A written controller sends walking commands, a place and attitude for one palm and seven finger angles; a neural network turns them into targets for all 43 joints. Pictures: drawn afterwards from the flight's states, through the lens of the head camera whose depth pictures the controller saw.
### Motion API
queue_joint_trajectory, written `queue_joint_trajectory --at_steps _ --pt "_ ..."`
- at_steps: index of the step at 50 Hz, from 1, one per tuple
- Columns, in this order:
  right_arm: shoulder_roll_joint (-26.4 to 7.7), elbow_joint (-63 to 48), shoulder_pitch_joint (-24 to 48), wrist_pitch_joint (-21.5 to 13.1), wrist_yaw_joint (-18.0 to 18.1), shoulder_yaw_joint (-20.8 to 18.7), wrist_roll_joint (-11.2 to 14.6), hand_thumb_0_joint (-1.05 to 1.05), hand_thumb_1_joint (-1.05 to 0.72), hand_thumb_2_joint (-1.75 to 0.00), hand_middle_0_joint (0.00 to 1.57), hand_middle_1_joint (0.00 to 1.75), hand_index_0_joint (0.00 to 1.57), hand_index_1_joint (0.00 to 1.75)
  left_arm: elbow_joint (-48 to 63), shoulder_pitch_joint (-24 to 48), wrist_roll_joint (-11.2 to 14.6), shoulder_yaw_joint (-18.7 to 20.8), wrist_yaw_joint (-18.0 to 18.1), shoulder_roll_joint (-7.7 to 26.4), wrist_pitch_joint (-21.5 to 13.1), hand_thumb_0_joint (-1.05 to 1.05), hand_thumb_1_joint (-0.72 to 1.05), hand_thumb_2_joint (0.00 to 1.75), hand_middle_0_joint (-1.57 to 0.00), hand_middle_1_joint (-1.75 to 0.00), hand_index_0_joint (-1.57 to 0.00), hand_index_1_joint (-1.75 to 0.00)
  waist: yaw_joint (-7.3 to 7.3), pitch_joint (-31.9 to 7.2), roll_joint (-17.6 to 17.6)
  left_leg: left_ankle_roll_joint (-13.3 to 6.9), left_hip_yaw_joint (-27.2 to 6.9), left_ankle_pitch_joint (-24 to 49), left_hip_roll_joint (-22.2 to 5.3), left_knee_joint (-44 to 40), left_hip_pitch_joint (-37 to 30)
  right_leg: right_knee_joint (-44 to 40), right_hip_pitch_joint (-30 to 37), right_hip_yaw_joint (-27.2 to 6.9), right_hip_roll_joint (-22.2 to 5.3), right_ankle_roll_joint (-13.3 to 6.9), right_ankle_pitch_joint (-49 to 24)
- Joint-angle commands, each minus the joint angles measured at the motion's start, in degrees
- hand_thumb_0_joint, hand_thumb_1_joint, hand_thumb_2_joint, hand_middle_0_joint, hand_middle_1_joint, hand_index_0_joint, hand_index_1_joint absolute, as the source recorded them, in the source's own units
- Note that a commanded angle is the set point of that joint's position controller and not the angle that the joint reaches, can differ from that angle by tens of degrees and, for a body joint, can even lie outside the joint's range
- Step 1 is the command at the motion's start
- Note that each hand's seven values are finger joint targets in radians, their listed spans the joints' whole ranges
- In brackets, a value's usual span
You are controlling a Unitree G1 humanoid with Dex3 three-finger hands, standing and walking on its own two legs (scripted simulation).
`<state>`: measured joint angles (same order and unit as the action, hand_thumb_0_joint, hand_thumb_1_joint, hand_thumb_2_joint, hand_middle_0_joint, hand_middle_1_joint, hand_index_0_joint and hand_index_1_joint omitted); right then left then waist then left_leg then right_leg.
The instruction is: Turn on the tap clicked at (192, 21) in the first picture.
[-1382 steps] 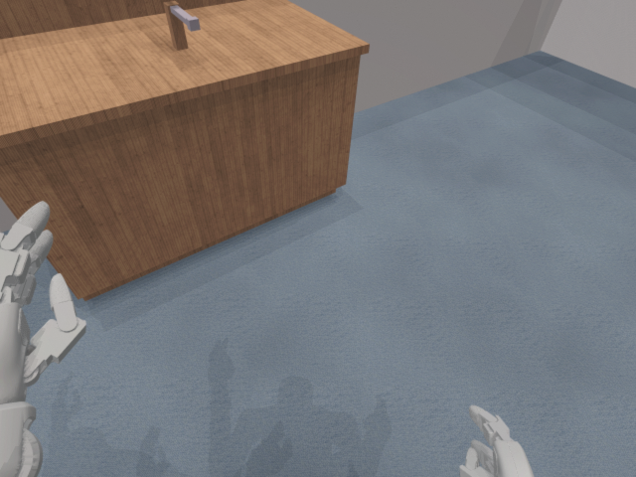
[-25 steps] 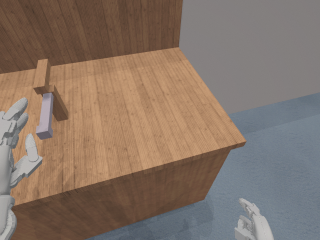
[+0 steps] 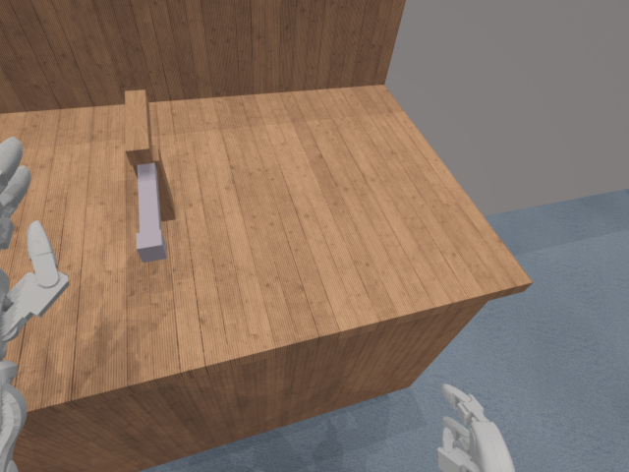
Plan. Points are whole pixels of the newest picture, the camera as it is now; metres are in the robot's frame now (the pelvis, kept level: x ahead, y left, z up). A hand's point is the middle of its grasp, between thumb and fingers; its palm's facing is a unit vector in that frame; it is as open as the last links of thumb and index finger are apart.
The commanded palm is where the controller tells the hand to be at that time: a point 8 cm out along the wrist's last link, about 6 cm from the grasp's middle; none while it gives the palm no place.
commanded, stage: come to a stop and stand still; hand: left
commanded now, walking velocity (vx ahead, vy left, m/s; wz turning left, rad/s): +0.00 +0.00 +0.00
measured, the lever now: (151, 246) +0.33 +0.25 +0.09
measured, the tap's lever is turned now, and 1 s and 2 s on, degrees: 0 0 0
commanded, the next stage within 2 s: look again from close up in 0.26 s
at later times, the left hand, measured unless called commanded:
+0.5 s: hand (55, 325) +0.19 +0.25 +0.16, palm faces +0.40 -0.84 -0.37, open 7.5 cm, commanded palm +0.13 +0.28 +0.18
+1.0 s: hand (118, 328) +0.19 +0.21 +0.16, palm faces +0.37 -0.85 -0.37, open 7.5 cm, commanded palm +0.13 +0.24 +0.18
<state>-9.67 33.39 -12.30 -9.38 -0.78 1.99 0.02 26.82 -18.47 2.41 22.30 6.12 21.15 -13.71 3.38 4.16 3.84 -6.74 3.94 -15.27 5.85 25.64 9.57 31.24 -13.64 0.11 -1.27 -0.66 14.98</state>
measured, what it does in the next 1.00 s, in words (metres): stands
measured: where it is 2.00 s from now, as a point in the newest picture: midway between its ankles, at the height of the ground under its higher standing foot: outside the picture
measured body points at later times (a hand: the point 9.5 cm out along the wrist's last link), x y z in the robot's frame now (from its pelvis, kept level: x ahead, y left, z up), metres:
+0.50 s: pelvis -0.03 +0.00 +0.00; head -0.01 +0.02 +0.45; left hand +0.16 +0.30 +0.18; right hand +0.15 -0.22 -0.07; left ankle -0.01 +0.03 -0.74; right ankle -0.01 -0.13 -0.74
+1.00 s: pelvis -0.02 -0.04 +0.01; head +0.00 -0.03 +0.45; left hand +0.17 +0.25 +0.18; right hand +0.15 -0.27 -0.07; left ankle -0.01 +0.03 -0.74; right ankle -0.01 -0.13 -0.74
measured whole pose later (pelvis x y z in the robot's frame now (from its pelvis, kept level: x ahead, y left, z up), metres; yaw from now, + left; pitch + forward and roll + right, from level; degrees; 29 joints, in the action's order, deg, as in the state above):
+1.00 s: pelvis -0.02 -0.04 +0.01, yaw +0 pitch +0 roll -1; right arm -13.0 33.3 -11.9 -6.3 1.7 0.6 0.7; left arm 25.0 -24.9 2.7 18.9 6.4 20.3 -11.5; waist 1.0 2.4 -0.2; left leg -3.7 2.6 -12.6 1.9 25.2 12.5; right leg 21.1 -11.0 3.9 2.6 -2.3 10.0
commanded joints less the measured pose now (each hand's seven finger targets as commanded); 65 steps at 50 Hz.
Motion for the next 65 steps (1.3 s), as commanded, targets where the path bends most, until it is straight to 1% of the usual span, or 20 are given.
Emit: queue_joint_trajectory --at_steps 1,3,6,8,9,11,15,18,21,22,26,30,33,34,38,42,43,47,58,65 --pt "-9.4 -8.7 3.7 -1.9 -0.2 -4.3 0.1 0.00 -0.90 -0.90 0.20 0.30 0.20 0.30 9.9 1.5 -1.2 0.9 -0.3 6.9 -2.6 0.00 0.90 0.90 -0.20 -0.30 -0.20 -0.30 -2.13 -8.1 -8.1 10.3 -10.8 39.2 -15.8 -4.4 -5.5 -2.0 -0.2 1.4 0.1 -0.6 -0.5" --pt "-9.3 -9.2 5.1 -1.0 0.0 -3.9 0.4 0.00 -0.90 -0.90 0.20 0.30 0.20 0.30 10.4 0.4 -1.1 4.6 0.1 9.7 -2.5 0.00 0.90 0.90 -0.20 -0.30 -0.20 -0.30 -2.02 -9.2 -7.2 12.0 -10.2 39.8 -14.0 -3.0 -5.9 -6.5 2.0 2.1 0.6 -1.2 -5.3" --pt "-9.3 -10.3 5.4 0.1 0.4 -4.0 0.3 0.00 -0.90 -0.90 0.20 0.30 0.20 0.30 12.5 0.8 -0.2 5.7 0.0 10.2 -2.7 0.00 0.90 0.90 -0.20 -0.30 -0.20 -0.30 -2.43 -11.7 -8.2 14.0 -10.0 37.8 -12.5 -2.1 -3.3 -6.3 7.3 1.4 -0.3 -2.3 -13.6" --pt "-8.8 -11.0 6.7 0.3 0.8 -3.9 0.6 0.00 -0.90 -0.90 0.20 0.30 0.20 0.30 15.9 -2.1 0.1 8.3 0.3 12.3 -2.9 0.00 0.90 0.90 -0.20 -0.30 -0.20 -0.30 -2.19 -14.3 -9.0 13.4 -9.7 38.6 -12.0 -2.7 -5.1 -4.9 7.5 1.6 0.0 -2.2 -12.2" --pt "-8.6 -11.2 6.2 0.7 0.9 -3.7 0.2 0.00 -0.90 -0.90 0.20 0.30 0.20 0.30 15.5 -3.9 0.6 6.8 0.0 10.5 -3.0 0.00 0.90 0.90 -0.20 -0.30 -0.20 -0.30 -2.25 -14.2 -10.0 12.8 -9.5 38.4 -12.1 -2.9 -5.3 -4.8 6.5 1.7 0.0 -1.9 -10.1" --pt "-8.6 -11.6 5.7 0.6 0.9 -4.0 0.2 0.00 -0.90 -0.90 0.20 0.30 0.20 0.30 18.6 -5.0 0.8 6.8 0.0 10.9 -3.0 0.00 0.90 0.90 -0.20 -0.30 -0.20 -0.30 -2.21 -14.9 -12.4 12.9 -10.0 40.3 -12.9 -3.2 -6.5 -4.6 5.9 1.6 -0.2 -1.8 -8.0" --pt "-8.9 -11.2 5.4 0.5 1.1 -4.3 0.1 0.00 -0.90 -0.90 0.20 0.30 0.20 0.30 18.2 -6.1 0.7 5.6 0.2 10.2 -2.6 0.00 0.90 0.90 -0.20 -0.30 -0.20 -0.30 -2.26 -13.8 -11.5 12.5 -10.2 39.0 -14.5 -4.0 -7.2 -4.9 4.0 1.7 -0.2 -1.2 -4.2" --pt "-9.2 -10.4 5.9 0.7 1.6 -4.0 0.6 0.00 -0.90 -0.90 0.20 0.30 0.20 0.30 14.5 -4.8 0.3 5.2 0.6 9.4 -1.9 0.00 0.90 0.90 -0.20 -0.30 -0.20 -0.30 -2.24 -11.0 -10.2 12.4 -9.6 31.3 -14.0 -5.4 -4.4 -6.0 4.1 1.2 -0.3 -1.1 -5.6" --pt "-10.0 -9.9 5.4 1.1 2.2 -4.3 0.7 0.00 -0.90 -0.90 0.20 0.30 0.20 0.30 9.5 -1.8 0.2 3.6 0.6 8.4 -1.5 0.00 0.90 0.90 -0.20 -0.30 -0.20 -0.30 -2.23 -7.7 -8.5 11.7 -10.8 15.0 -13.6 -8.2 2.5 -7.6 6.8 -0.2 -0.8 -1.0 -6.0" --pt "-9.8 -10.0 5.6 1.1 2.4 -4.3 0.8 0.00 -0.90 -0.90 0.20 0.30 0.20 0.30 9.0 -0.5 0.0 2.8 0.6 7.9 -1.6 0.00 0.90 0.90 -0.20 -0.30 -0.20 -0.30 -2.19 -6.7 -7.7 11.1 -11.1 8.1 -13.3 -9.6 4.8 -8.1 7.8 -0.6 -1.0 -1.0 -5.9" --pt "-9.8 -10.4 6.6 1.0 2.8 -3.9 0.8 0.00 -0.90 -0.90 0.20 0.30 0.20 0.30 8.8 1.8 -0.8 1.8 0.9 7.6 -2.0 0.00 0.90 0.90 -0.20 -0.30 -0.20 -0.30 -1.99 -5.7 -7.0 8.2 -11.5 -5.9 -12.2 -12.2 8.5 -9.5 9.2 -1.8 -0.8 -0.5 -4.2" --pt "-9.5 -10.6 7.2 0.3 2.8 -3.7 0.6 0.00 -0.90 -0.90 0.20 0.30 0.20 0.30 11.9 3.2 -1.4 1.6 1.2 8.3 -2.7 0.00 0.90 0.90 -0.20 -0.30 -0.20 -0.30 -1.82 -6.4 -8.3 6.4 -11.9 -10.7 -11.7 -12.6 9.9 -10.1 10.4 -2.6 -0.8 -0.5 -2.5" --pt "-9.4 -10.4 7.2 -0.1 2.9 -3.6 0.6 0.00 -0.90 -0.90 0.20 0.30 0.20 0.30 11.8 1.3 -1.4 3.9 1.5 10.1 -2.8 0.00 0.90 0.90 -0.20 -0.30 -0.20 -0.30 -1.68 -7.0 -7.8 6.2 -11.6 -8.4 -10.9 -11.4 8.9 -11.2 9.8 -3.3 -1.2 -0.8 -2.6" --pt "-9.5 -10.2 6.6 0.1 2.8 -3.4 0.3 0.00 -0.90 -0.90 0.20 0.30 0.20 0.30 10.7 1.0 -1.1 2.5 1.3 8.4 -3.0 0.00 0.90 0.90 -0.20 -0.30 -0.20 -0.30 -1.79 -6.9 -7.0 5.9 -11.1 -7.2 -10.6 -10.6 8.6 -12.0 9.0 -3.1 -1.3 -0.8 -2.1" --pt "-9.3 -9.9 6.6 -0.3 2.8 -3.6 0.6 0.00 -0.90 -0.90 0.20 0.30 0.20 0.30 10.1 -1.6 -0.7 4.1 1.3 9.6 -2.7 0.00 0.90 0.90 -0.20 -0.30 -0.20 -0.30 -1.97 -7.9 -7.6 6.2 -10.1 -0.7 -9.9 -8.0 5.3 -13.2 7.1 -4.4 -2.2 -1.4 -4.5" --pt "-9.7 -9.9 5.8 -0.2 2.8 -4.0 0.7 0.00 -0.90 -0.90 0.20 0.30 0.20 0.30 9.1 -2.1 0.0 2.5 0.9 8.2 -2.3 0.00 0.90 0.90 -0.20 -0.30 -0.20 -0.30 -2.17 -7.9 -4.9 5.5 -9.3 2.5 -9.2 -5.2 4.4 -14.5 5.8 -6.0 -3.7 -1.8 -5.0" --pt "-9.8 -9.5 6.4 -0.3 2.8 -3.9 0.8 0.00 -0.90 -0.90 0.20 0.30 0.20 0.30 9.9 -2.2 0.0 2.9 1.0 8.7 -2.1 0.00 0.90 0.90 -0.20 -0.30 -0.20 -0.30 -2.21 -8.6 -6.2 5.8 -9.3 4.3 -9.3 -5.1 2.9 -14.2 5.2 -5.8 -3.7 -1.9 -6.1" --pt "-9.7 -9.6 6.1 -0.2 3.1 -4.0 0.9 0.00 -0.90 -0.90 0.20 0.30 0.20 0.30 10.2 -2.5 0.4 2.7 1.1 8.8 -1.7 0.00 0.90 0.90 -0.20 -0.30 -0.20 -0.30 -2.09 -9.5 -4.4 5.5 -9.2 7.2 -9.5 -4.8 2.4 -13.5 6.3 -5.6 -3.6 -1.5 -9.4" --pt "-9.4 -9.5 7.0 0.0 3.5 -3.8 1.1 0.00 -0.90 -0.90 0.20 0.30 0.20 0.30 13.6 -4.1 0.9 4.0 1.4 10.1 -1.0 0.00 0.90 0.90 -0.20 -0.30 -0.20 -0.30 -2.00 -11.7 -7.7 6.1 -9.0 15.1 -10.1 -4.4 0.2 -10.9 8.7 -3.9 -3.1 -1.3 -16.8" --pt "-9.6 -9.7 6.4 0.8 3.5 -3.8 0.9 0.00 -0.90 -0.90 0.20 0.30 0.20 0.30 11.6 -4.3 1.1 2.9 1.2 8.9 -0.2 0.00 0.90 0.90 -0.20 -0.30 -0.20 -0.30 -2.14 -11.0 -6.1 6.5 -9.5 16.2 -10.5 -5.2 1.0 -11.0 9.3 -3.0 -2.7 -1.2 -16.8"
